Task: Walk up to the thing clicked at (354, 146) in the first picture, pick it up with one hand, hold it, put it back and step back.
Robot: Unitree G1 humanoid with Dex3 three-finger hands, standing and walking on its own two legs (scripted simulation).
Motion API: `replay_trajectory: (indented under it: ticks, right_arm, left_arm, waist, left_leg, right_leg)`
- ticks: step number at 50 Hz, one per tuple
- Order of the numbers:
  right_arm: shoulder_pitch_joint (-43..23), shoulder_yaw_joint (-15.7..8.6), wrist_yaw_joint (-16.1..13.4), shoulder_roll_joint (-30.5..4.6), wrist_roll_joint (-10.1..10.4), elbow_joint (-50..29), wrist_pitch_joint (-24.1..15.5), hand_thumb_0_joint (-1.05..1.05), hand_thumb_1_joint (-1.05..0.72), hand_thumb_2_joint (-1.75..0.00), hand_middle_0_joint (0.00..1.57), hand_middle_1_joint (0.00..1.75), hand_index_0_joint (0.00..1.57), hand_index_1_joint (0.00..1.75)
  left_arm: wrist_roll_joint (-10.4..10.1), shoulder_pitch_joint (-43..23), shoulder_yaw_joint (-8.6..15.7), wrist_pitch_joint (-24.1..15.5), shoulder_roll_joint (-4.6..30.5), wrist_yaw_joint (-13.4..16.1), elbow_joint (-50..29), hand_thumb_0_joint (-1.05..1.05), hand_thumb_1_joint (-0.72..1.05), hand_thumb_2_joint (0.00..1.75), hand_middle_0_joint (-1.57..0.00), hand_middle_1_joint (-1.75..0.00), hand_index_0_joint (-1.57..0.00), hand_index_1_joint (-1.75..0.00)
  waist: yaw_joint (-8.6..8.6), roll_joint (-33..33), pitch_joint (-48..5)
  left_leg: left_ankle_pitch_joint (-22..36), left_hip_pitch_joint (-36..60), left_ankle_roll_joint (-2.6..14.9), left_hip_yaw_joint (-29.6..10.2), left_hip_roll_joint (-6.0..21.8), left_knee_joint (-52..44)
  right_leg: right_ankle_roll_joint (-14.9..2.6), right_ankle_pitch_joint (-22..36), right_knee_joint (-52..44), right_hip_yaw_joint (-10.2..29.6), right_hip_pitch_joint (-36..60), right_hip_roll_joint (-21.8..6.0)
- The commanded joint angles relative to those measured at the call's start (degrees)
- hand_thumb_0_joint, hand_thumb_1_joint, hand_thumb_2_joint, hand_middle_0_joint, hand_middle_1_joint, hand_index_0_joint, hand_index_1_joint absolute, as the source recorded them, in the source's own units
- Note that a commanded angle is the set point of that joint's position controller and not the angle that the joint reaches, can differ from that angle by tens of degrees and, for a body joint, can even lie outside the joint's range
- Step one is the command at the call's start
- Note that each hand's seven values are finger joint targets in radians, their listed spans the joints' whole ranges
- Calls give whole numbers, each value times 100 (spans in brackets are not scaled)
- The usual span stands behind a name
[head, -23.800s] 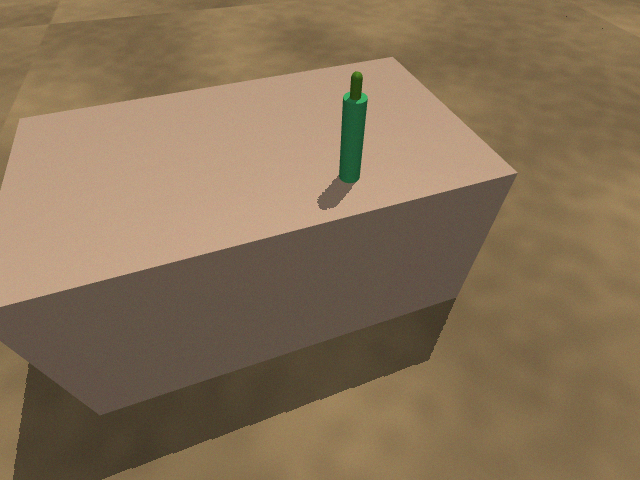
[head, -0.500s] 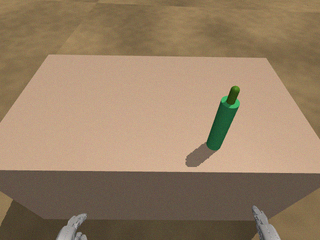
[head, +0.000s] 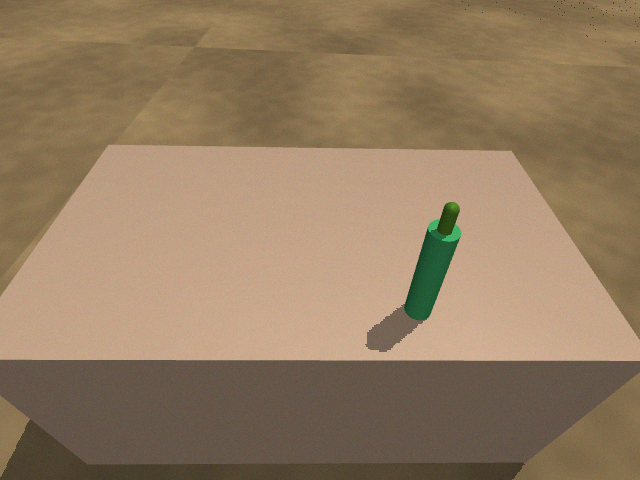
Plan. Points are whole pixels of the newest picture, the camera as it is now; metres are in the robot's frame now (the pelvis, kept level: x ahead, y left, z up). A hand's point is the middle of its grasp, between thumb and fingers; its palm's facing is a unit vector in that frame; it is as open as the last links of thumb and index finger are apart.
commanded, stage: home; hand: right
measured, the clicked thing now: (433, 263) +0.50 -0.18 -0.04
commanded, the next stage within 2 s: stand in 1.42 s
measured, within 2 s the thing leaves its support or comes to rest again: neither
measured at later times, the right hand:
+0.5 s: hand out of the picture +0.04 -0.26 -0.15, palm faces -0.03 +0.93 -0.36, open 17.3 cm
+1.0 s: hand out of the picture +0.09 -0.25 -0.15, palm faces -0.04 +0.93 -0.36, open 17.2 cm
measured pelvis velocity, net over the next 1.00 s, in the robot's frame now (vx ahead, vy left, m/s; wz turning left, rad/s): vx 0.02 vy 0.00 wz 0.00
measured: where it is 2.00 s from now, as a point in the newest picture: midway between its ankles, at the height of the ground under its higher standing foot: outside the picture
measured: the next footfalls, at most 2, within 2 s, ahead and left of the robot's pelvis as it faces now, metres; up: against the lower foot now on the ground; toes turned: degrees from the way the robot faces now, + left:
none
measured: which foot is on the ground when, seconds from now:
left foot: down 0.00-1.00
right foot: down 0.00-1.00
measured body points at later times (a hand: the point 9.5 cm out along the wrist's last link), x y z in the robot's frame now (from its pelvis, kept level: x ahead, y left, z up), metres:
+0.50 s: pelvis +0.00 +0.00 +0.01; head -0.01 +0.01 +0.45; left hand +0.05 +0.30 -0.14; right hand +0.05 -0.31 -0.12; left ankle +0.03 +0.12 -0.74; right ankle +0.02 -0.14 -0.74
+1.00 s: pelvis +0.02 +0.00 +0.01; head +0.02 +0.01 +0.46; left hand +0.09 +0.30 -0.13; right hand +0.09 -0.30 -0.12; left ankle +0.03 +0.12 -0.74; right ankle +0.02 -0.14 -0.74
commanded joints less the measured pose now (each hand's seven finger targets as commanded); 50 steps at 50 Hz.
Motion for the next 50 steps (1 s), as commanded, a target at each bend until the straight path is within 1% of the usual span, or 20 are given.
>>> replay_trajectory:
  ticks: [1,3,6,7,10,12,15,16,19,22,27,31,32,33,34,37,43,46,48,50]
  right_arm:
    - [-423,-318,-51,-1364,41,-227,-100,0,52,-7,6,6,6,6]
    - [-403,-314,-47,-1317,56,-156,-112,0,54,-6,5,5,5,5]
    - [-414,-307,-30,-1286,68,-64,-102,0,55,-6,5,5,5,5]
    - [-347,-309,-30,-1287,71,-29,-91,0,55,-6,5,5,5,5]
    - [-356,-306,-10,-1285,71,29,-56,0,55,-5,5,5,5,5]
    - [-388,-320,-2,-1284,83,35,-62,0,52,-7,6,6,6,6]
    - [-373,-310,5,-1275,83,62,-57,0,54,-6,5,5,5,5]
    - [-371,-303,3,-1267,73,88,-49,0,55,-5,5,5,5,5]
    - [-384,-299,-7,-1298,78,95,-59,0,54,-6,5,5,5,5]
    - [-494,-291,-15,-1289,101,91,-70,0,53,-6,5,5,5,5]
    - [-508,-290,-14,-1324,106,140,-61,0,52,-7,6,6,6,6]
    - [-539,-281,-18,-1296,104,142,-63,0,53,-6,5,6,5,6]
    - [-533,-275,-16,-1293,101,171,-60,0,53,-7,5,6,5,6]
    - [-583,-290,-16,-1337,100,143,-70,0,52,-7,6,6,6,6]
    - [-556,-285,-22,-1322,113,163,-68,0,52,-7,6,6,6,6]
    - [-597,-289,-16,-1310,119,153,-72,0,53,-7,5,6,5,6]
    - [-656,-289,-29,-1301,115,162,-91,0,52,-7,6,6,6,6]
    - [-662,-288,-31,-1310,129,202,-84,0,51,-7,6,6,6,6]
    - [-671,-288,-33,-1292,120,201,-75,0,52,-7,6,6,6,6]
    - [-708,-302,-37,-1336,120,204,-74,0,51,-7,6,6,6,6]
  left_arm:
    - [26,-164,204,-137,1137,45,-190,0,90,90,-20,-30,-20,-30]
    - [23,-221,212,-150,1169,49,-143,0,90,90,-20,-30,-20,-30]
    - [30,-257,183,-176,1146,64,-73,0,90,90,-20,-30,-20,-30]
    - [24,-345,193,-176,1185,67,-78,0,90,90,-20,-30,-20,-30]
    - [20,-320,197,-169,1193,66,-18,0,90,90,-20,-30,-20,-30]
    - [5,-349,192,-185,1186,76,-2,0,90,90,-20,-30,-20,-30]
    - [6,-349,190,-184,1195,81,33,0,90,90,-20,-30,-20,-30]
    - [-5,-341,193,-164,1198,74,55,0,90,90,-20,-30,-20,-30]
    - [-19,-348,192,-162,1167,60,41,0,90,90,-20,-30,-20,-30]
    - [-4,-351,189,-169,1166,71,92,0,90,90,-20,-30,-20,-30]
    - [-16,-399,182,-163,1148,68,128,0,90,90,-20,-30,-20,-30]
    - [-26,-462,190,-166,1144,70,123,0,90,90,-20,-30,-20,-30]
    - [-38,-464,198,-149,1160,65,152,0,90,90,-20,-30,-20,-30]
    - [-28,-452,187,-159,1143,62,135,0,90,90,-20,-30,-20,-30]
    - [-31,-415,193,-155,1129,57,160,0,90,90,-20,-30,-20,-30]
    - [-20,-500,188,-159,1120,68,144,0,90,90,-20,-30,-20,-30]
    - [-29,-558,208,-169,1132,75,125,0,90,90,-20,-30,-20,-30]
    - [-39,-578,205,-172,1126,80,134,0,90,90,-20,-30,-20,-30]
    - [-32,-605,211,-166,1131,79,133,0,90,90,-20,-30,-20,-30]
    - [-37,-605,208,-163,1110,85,129,0,90,90,-20,-30,-20,-30]
  waist:
    - [29,332,177]
    - [-2,200,4]
    - [-35,55,39]
    - [-92,87,93]
    - [-85,45,253]
    - [-81,-18,22]
    - [-86,19,99]
    - [-79,38,228]
    - [-64,240,84]
    - [-45,118,-52]
    - [-59,135,76]
    - [-64,146,-32]
    - [-67,176,72]
    - [-62,198,-63]
    - [-55,197,-4]
    - [-74,146,-50]
    - [-68,116,-304]
    - [-66,102,-252]
    - [-82,75,-204]
    - [-68,148,-303]
  left_leg:
    - [-1169,-355,159,-857,559,-1147]
    - [-876,-127,150,-817,568,-1096]
    - [-645,24,153,-738,523,-960]
    - [-687,-22,156,-723,525,-993]
    - [-879,-9,152,-716,484,-971]
    - [-479,112,163,-693,519,-908]
    - [-547,52,161,-688,510,-929]
    - [-778,-37,156,-722,518,-1008]
    - [-717,-118,155,-746,565,-1091]
    - [-349,59,160,-743,603,-1069]
    - [-422,68,161,-731,594,-1092]
    - [-182,128,154,-693,604,-1093]
    - [-360,46,133,-721,589,-1170]
    - [-102,169,149,-699,604,-1097]
    - [-231,122,138,-706,593,-1150]
    - [-8,173,141,-705,610,-1117]
    - [828,441,134,-651,642,-998]
    - [903,504,123,-648,634,-1003]
    - [724,507,110,-628,619,-1028]
    - [980,618,122,-644,661,-980]
  right_leg:
    - [-257,-452,-702,481,-126,-311]
    - [-278,-327,-752,536,-108,-369]
    - [-267,-461,-936,605,-253,-434]
    - [-271,-479,-956,621,-261,-438]
    - [-251,-859,-1109,670,-493,-442]
    - [-264,-542,-1074,678,-261,-495]
    - [-247,-652,-1106,671,-286,-486]
    - [-254,-802,-1100,660,-376,-465]
    - [-259,-389,-992,606,-148,-448]
    - [-260,-25,-937,568,-20,-469]
    - [-247,-169,-975,542,-84,-463]
    - [-251,150,-976,550,78,-503]
    - [-244,9,-965,529,23,-469]
    - [-250,199,-976,535,103,-508]
    - [-232,148,-982,520,64,-487]
    - [-226,220,-973,505,124,-519]
    - [-199,818,-935,454,323,-565]
    - [-174,880,-979,439,292,-569]
    - [-168,806,-1014,430,247,-567]
    - [-179,923,-1011,428,296,-588]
